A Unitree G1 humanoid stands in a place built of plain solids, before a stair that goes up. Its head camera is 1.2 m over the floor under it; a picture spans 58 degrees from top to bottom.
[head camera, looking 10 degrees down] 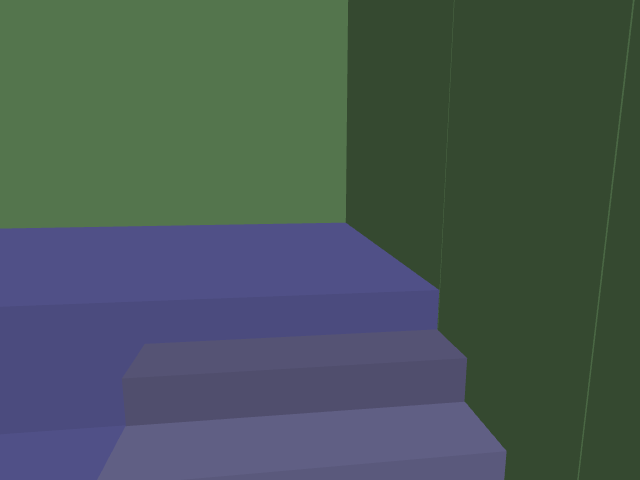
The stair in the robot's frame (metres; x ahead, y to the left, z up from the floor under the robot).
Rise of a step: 0.18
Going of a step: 0.30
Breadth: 1.27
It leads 7 degrees to the left of straight ahead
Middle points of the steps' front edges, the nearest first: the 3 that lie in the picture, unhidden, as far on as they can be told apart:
1.18 0.02 0.29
1.47 0.06 0.47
1.77 0.10 0.65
